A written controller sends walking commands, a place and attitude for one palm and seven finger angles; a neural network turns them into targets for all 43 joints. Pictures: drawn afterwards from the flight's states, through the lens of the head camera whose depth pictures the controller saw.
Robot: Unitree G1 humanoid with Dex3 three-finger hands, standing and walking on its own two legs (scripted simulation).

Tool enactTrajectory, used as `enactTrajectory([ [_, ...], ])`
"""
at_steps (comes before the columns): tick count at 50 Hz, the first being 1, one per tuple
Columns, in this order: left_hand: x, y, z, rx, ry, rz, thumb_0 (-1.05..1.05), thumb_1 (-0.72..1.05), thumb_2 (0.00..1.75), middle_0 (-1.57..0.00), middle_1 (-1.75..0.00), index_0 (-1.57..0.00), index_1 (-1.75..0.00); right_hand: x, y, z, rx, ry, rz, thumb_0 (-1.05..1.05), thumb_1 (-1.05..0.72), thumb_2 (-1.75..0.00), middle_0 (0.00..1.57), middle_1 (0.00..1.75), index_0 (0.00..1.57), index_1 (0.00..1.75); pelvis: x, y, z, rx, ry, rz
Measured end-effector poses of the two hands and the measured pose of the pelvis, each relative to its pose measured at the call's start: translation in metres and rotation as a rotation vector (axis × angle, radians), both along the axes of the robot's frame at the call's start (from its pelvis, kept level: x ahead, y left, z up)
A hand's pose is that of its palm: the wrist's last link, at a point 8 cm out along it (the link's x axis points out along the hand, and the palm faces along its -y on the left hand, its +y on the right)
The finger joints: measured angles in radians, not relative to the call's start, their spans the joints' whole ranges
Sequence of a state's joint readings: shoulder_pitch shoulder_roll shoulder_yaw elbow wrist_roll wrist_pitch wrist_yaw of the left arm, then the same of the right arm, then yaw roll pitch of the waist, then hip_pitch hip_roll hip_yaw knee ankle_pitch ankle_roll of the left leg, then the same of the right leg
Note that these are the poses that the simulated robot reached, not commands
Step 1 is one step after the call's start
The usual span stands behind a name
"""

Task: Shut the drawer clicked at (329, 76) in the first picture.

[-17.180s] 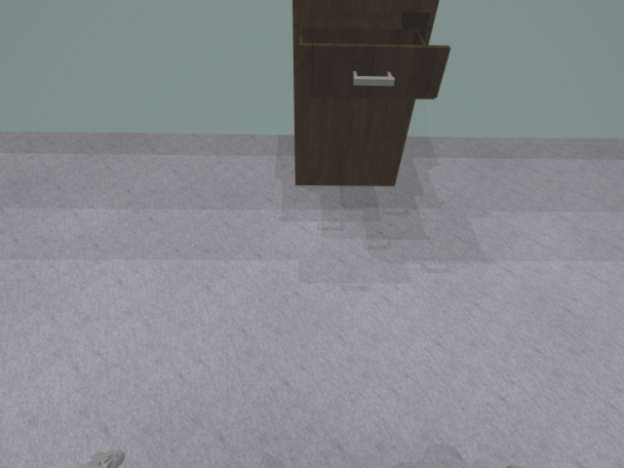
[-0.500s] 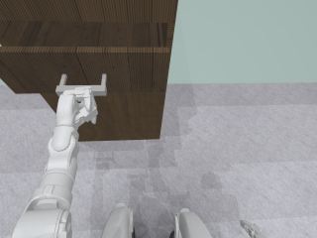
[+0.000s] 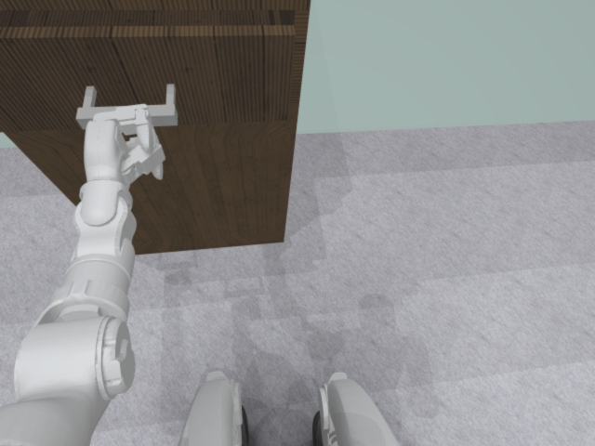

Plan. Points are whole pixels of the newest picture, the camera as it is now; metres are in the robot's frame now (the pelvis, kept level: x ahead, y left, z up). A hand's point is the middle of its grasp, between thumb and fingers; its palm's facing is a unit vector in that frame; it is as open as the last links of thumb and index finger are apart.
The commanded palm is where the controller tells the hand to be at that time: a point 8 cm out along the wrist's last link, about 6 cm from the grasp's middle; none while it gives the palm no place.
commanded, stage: push the drawer shut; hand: left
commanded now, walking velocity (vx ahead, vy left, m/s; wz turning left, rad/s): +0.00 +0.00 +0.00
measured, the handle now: (130, 105) +0.57 +0.20 +0.05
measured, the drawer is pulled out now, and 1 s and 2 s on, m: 0.04 0.00 0.00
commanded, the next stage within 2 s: pull the fist back off the drawer in 1.00 s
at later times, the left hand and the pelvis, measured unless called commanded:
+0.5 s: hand (158, 122) +0.54 +0.16 +0.05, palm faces +0.05 -1.00 -0.05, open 3.1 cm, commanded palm +0.54 +0.19 +0.05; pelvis +0.00 +0.00 -0.01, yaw -1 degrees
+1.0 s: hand (146, 119) +0.55 +0.17 +0.05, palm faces +0.03 -1.00 -0.06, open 3.1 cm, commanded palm +0.59 +0.18 +0.05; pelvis -0.03 +0.01 -0.03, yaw -1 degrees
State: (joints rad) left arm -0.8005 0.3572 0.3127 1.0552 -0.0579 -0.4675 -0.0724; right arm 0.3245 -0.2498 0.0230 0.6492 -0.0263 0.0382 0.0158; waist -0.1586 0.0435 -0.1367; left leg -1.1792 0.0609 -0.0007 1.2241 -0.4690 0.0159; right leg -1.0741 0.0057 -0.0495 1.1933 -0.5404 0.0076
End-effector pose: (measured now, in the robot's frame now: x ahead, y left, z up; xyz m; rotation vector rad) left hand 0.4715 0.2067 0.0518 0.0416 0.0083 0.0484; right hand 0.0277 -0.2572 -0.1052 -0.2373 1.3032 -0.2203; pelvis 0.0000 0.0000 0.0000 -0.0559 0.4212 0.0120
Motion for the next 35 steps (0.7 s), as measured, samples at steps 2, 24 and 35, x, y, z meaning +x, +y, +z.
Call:
enactTrajectory([
  [2,0.004,0.0,0.0,0.001,0.001,0.0,0.02,0.85,0.91,-1.4,-1.6,-1.4,-1.6,-0.004,0.001,0.0,0.0,0.015,-0.004,0.01,-0.91,-0.9,0.2,0.3,0.2,0.3,0.0,0.001,0.0,-0.002,0.004,0.0],
  [24,0.046,0.003,0.0,0.008,0.008,0.001,0.01,0.81,0.93,-1.4,-1.6,-1.4,-1.6,-0.033,0.002,0.0,-0.012,0.134,-0.034,0.01,-0.91,-0.9,0.2,0.3,0.2,0.3,0.002,0.001,-0.007,-0.019,0.053,-0.004],
  [35,0.048,0.01,-0.002,0.014,0.012,0.006,-0.02,0.71,0.96,-1.4,-1.6,-1.4,-1.6,-0.043,-0.002,-0.004,-0.04,0.137,-0.014,0.01,-0.91,-0.9,0.2,0.3,0.2,0.3,-0.011,-0.001,-0.017,-0.037,0.064,0.011],
])
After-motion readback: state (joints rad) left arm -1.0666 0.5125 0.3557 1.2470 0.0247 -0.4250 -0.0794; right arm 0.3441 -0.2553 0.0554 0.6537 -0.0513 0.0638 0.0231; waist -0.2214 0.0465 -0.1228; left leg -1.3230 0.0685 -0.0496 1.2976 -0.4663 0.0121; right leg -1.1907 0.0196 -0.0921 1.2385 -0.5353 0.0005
